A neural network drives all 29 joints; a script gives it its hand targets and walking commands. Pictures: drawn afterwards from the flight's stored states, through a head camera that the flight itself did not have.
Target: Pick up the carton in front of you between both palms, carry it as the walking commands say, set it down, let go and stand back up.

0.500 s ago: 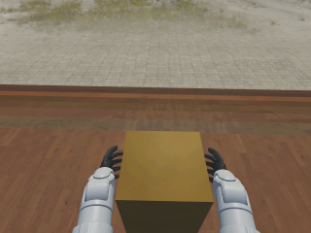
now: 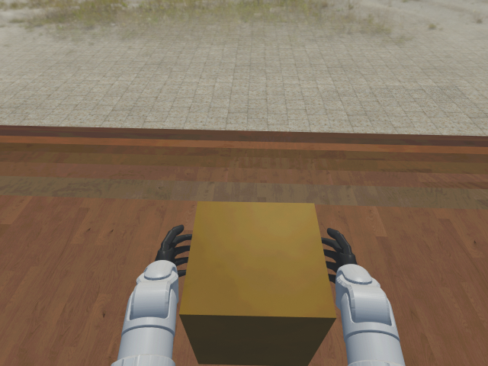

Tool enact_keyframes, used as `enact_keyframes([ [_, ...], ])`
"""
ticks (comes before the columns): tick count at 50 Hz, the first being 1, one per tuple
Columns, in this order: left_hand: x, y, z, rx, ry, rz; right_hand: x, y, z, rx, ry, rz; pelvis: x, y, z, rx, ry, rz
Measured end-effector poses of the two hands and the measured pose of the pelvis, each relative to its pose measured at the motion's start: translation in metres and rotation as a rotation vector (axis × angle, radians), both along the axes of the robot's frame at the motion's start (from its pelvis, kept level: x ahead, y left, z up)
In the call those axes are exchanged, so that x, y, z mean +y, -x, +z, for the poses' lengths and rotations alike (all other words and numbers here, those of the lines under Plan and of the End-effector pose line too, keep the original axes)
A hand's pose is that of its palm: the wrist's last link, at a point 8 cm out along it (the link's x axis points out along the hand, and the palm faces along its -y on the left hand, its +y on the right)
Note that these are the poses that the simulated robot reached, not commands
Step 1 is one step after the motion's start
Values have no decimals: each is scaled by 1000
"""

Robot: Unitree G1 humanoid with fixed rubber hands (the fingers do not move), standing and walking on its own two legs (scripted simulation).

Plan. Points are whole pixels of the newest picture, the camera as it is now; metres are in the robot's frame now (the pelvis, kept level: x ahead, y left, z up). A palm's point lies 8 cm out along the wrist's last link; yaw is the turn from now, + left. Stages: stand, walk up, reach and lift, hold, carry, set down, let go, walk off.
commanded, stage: reach and lift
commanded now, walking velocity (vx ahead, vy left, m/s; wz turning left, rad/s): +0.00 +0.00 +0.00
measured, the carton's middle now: (254, 286) +0.30 +0.00 -0.04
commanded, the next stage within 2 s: hold in 0.36 s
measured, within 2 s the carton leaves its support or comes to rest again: neither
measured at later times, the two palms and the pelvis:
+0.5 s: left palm (162, 266) +0.29 +0.15 +0.05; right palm (349, 270) +0.28 -0.15 +0.05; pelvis +0.00 +0.00 +0.00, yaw +0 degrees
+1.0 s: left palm (162, 268) +0.28 +0.15 +0.05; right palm (350, 272) +0.28 -0.15 +0.05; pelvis -0.01 +0.00 +0.00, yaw +0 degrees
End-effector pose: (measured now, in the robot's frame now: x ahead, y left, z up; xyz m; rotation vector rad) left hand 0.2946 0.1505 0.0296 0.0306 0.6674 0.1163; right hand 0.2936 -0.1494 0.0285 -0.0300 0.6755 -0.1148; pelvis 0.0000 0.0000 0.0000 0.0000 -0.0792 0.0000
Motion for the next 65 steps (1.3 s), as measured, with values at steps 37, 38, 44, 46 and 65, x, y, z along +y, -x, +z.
enact_keyframes([
  [37, 0, 17, 21, -11, 8, 7, 0, 17, 20, -12, -9, -7, 0, 10, 1, -64, 0, 0],
  [38, 0, 17, 21, -13, 9, 8, 0, 17, 21, -13, -10, -8, 0, 10, 0, -64, 0, 0],
  [44, 0, 15, 22, -19, 16, 13, 0, 15, 22, -20, -17, -12, 0, 12, 0, -63, 0, 1],
  [46, 0, 14, 22, -20, 16, 14, 0, 14, 22, -20, -17, -12, 0, 11, 0, -63, 0, 1],
  [65, 1, 10, 22, -12, -2, -2, 1, 11, 21, -13, 4, 1, 1, 1, 2, -56, 0, 0],
])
